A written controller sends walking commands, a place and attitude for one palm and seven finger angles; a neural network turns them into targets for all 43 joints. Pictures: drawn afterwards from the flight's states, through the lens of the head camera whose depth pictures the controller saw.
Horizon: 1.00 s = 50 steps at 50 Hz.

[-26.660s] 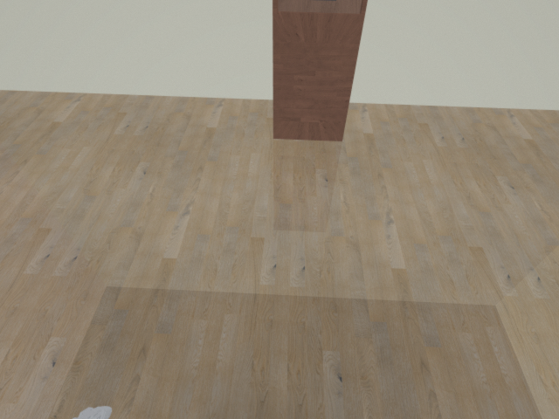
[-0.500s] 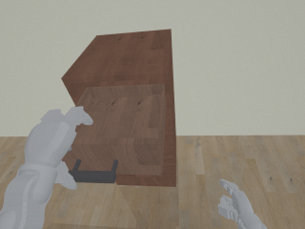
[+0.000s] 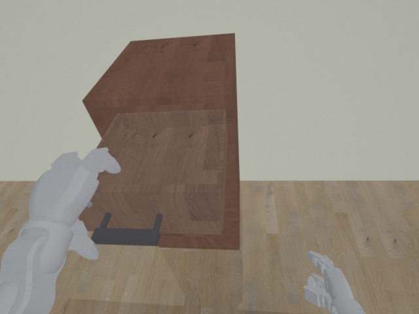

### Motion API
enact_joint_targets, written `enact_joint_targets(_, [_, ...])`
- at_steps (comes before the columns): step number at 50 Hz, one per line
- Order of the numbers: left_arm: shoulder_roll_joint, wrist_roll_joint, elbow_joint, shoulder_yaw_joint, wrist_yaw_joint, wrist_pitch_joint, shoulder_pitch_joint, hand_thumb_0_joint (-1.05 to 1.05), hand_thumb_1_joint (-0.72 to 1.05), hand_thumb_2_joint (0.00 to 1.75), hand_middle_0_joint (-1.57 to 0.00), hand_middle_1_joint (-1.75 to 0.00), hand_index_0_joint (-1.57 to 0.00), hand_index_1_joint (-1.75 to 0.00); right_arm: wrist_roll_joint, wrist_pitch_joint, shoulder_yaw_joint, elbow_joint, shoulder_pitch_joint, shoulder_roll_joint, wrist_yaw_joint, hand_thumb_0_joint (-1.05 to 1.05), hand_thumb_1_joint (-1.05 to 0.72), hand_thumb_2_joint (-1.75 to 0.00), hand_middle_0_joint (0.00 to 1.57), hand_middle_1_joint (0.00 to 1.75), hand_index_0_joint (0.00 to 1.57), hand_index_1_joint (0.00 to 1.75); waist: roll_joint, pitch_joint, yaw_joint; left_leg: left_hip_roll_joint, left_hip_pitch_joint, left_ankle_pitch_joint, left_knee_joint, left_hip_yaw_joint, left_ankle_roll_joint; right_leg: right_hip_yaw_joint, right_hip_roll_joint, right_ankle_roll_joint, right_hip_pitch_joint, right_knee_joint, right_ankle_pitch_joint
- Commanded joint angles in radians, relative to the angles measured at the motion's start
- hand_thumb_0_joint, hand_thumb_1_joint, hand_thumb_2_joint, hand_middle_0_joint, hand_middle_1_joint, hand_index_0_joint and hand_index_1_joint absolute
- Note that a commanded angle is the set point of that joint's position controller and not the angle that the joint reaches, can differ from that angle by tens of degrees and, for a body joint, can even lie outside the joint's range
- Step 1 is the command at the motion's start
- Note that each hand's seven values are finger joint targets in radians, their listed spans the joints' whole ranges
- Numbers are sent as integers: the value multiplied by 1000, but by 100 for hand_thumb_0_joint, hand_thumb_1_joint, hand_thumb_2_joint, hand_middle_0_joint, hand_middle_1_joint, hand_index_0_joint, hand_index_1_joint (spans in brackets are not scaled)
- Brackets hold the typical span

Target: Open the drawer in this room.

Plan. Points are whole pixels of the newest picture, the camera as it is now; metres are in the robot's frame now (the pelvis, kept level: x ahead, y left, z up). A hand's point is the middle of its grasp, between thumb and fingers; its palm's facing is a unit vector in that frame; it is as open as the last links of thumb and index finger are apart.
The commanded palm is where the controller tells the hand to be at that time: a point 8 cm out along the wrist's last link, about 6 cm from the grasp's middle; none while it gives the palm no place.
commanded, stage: draw the hand back to the body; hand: left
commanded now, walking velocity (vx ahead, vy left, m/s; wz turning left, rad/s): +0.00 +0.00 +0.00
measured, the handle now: (129, 227) +0.26 +0.23 +0.02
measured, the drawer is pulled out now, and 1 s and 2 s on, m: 0.30 0.30 0.30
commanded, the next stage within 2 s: step back with the hand held close in 1.26 s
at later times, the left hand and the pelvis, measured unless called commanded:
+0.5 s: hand (92, 187) +0.23 +0.21 +0.20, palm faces +0.37 -0.86 -0.35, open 13.2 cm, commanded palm +0.17 +0.26 +0.21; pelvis +0.02 +0.00 +0.00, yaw -1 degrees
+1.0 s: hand (85, 186) +0.23 +0.23 +0.19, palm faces +0.40 -0.82 -0.41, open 9.1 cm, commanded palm +0.18 +0.27 +0.21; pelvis +0.04 +0.00 +0.00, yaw -2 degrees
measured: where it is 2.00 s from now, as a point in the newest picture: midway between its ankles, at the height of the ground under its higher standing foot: outside the picture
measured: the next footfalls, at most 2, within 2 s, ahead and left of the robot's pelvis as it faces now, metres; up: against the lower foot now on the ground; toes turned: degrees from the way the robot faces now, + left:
none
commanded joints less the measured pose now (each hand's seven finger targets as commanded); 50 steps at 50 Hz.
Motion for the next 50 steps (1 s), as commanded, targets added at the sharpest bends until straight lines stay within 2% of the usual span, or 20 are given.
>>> enact_joint_targets(1, [223,21,-218,170,42,-30,-156,0,-50,30,-30,-120,-30,-120,-7,-65,-29,-187,-223,-70,-5,0,-90,-90,20,30,20,30,-78,-153,17,-62,161,120,-18,36,39,-7,40,-3,-101,-96,166])
enact_joint_targets(7, [246,-15,-250,242,60,-36,-68,0,-50,30,-30,-120,-30,-120,1,-72,-31,-193,-224,-71,2,0,-90,-90,20,30,20,30,-60,-157,19,-52,151,138,2,33,31,-9,46,-8,-99,-80,196])
enact_joint_targets(10, [216,-8,-238,210,60,-33,-37,0,-50,30,-30,-120,-30,-120,-4,-64,-34,-192,-207,-76,3,0,-90,-90,20,30,20,30,-77,-135,14,-55,143,143,-4,36,33,-21,42,-2,-113,-81,195])
enact_joint_targets(12, [236,-26,-243,244,59,-24,-15,0,-50,30,-30,-120,-30,-120,3,-70,-30,-201,-225,-74,2,0,-90,-90,20,30,20,30,-70,-136,15,-50,140,129,4,30,32,-15,48,-5,-113,-78,188])
enact_joint_targets(13, [222,-9,-249,211,54,-29,-35,0,-50,30,-30,-120,-30,-120,-4,-67,-27,-195,-211,-74,0,0,-90,-90,20,30,20,30,-68,-145,11,-55,144,133,3,35,34,-21,42,-4,-120,-77,177])
enact_joint_targets(14, [-153,-740,-348,201,86,-172,-119,0,-47,32,-30,-118,-30,-118,-1,-129,-28,-275,-124,0,-19,0,-90,-90,20,30,20,30,-193,-23,-103,-12,247,33,21,50,64,-28,61,-10,-204,-130,156])
enact_joint_targets(15, [-24,-760,-237,289,120,-224,0,0,-43,33,-29,-115,-29,-115,-21,-159,-26,-236,-113,-39,-37,0,-90,-90,20,30,20,30,-232,-29,-81,-1,239,-15,12,45,59,-26,57,-9,-197,-125,116])
enact_joint_targets(16, [-11,-825,-269,347,135,-254,51,0,-40,34,-29,-113,-29,-113,-26,-166,-31,-228,-100,-48,-55,0,-90,-90,20,30,20,30,-236,-54,-62,-7,229,-9,-7,47,55,-27,47,-2,-162,-141,118])
enact_joint_targets(17, [16,-853,-310,378,147,-285,26,0,-36,36,-29,-111,-29,-111,-28,-182,-30,-217,-99,-51,-64,0,-90,-90,20,30,20,30,-216,-68,-58,-9,229,-16,-13,46,48,-18,48,0,-143,-147,111])
enact_joint_targets(18, [4,-858,-362,376,157,-316,-9,0,-32,37,-29,-109,-29,-109,-32,-199,-27,-219,-90,-41,-71,0,-90,-90,20,30,20,30,-152,-111,-53,-11,238,2,-15,51,48,-12,33,-1,-124,-143,126])
enact_joint_targets(20, [-24,-863,-354,371,173,-341,29,0,-26,40,-28,-104,-28,-104,-38,-217,-26,-205,-60,-34,-76,0,-90,-90,20,30,20,30,-48,-102,-50,-12,239,50,-22,54,40,-10,29,-9,-103,-133,173])
enact_joint_targets(22, [-19,-868,-323,389,180,-345,70,0,-18,43,-28,-100,-28,-100,-39,-222,-29,-196,-51,-36,-75,0,-90,-90,20,30,20,30,-17,-66,-44,-10,222,77,-28,57,35,-5,32,-13,-93,-144,203])
enact_joint_targets(23, [-48,-869,-315,364,177,-348,71,0,-15,45,-27,-98,-27,-98,-38,-219,-27,-196,-44,-34,-72,0,-90,-90,20,30,20,30,-21,-49,-50,-8,210,84,-35,52,32,-11,31,-14,-87,-139,208])
enact_joint_targets(25, [-52,-871,-339,362,175,-355,106,0,-8,48,-27,-93,-27,-93,-39,-221,-33,-203,-39,-36,-67,0,-90,-90,20,30,20,30,1,-78,-45,-7,216,139,-29,53,33,-8,29,-16,-59,-122,267])
enact_joint_targets(29, [-53,-876,-339,367,168,-350,171,0,6,54,-26,-84,-26,-84,-36,-212,-44,-214,-36,-44,-58,0,-90,-90,20,30,20,30,-80,-77,-45,-4,206,202,-17,54,35,-14,34,-11,-46,-114,346])
enact_joint_targets(31, [-43,-877,-348,381,166,-347,188,0,13,57,-25,-80,-25,-80,-33,-203,-50,-216,-33,-45,-57,0,-90,-90,20,30,20,30,-62,-97,-44,-3,217,229,-6,66,38,-8,31,-9,-44,-107,383])
enact_joint_targets(34, [-24,-881,-343,414,169,-349,214,0,23,62,-25,-73,-25,-73,-30,-196,-60,-217,-31,-46,-60,0,-90,-90,20,30,20,30,-98,-104,-44,-4,217,237,-1,70,38,-10,33,-7,-41,-111,406])
enact_joint_targets(37, [-15,-879,-361,425,172,-351,211,0,34,66,-24,-66,-24,-66,-27,-193,-66,-215,-31,-47,-61,0,-90,-90,20,30,20,30,-64,-110,-47,-8,227,243,4,78,35,-8,35,-6,-51,-121,412])
enact_joint_targets(40, [-29,-881,-327,417,174,-345,216,0,44,70,-23,-59,-23,-59,-24,-185,-68,-212,-24,-46,-64,0,-90,-90,20,30,20,30,-103,-83,-54,-4,222,231,-2,74,36,-13,35,-2,-69,-118,393])
enact_joint_targets(50, [-22,-881,-314,428,175,-340,188,0,80,86,-21,-37,-21,-37,-26,-179,-69,-210,-29,-44,-70,0,-90,-90,20,30,20,30,-74,-77,-51,-10,232,206,-12,72,37,-3,35,-1,-72,-134,367])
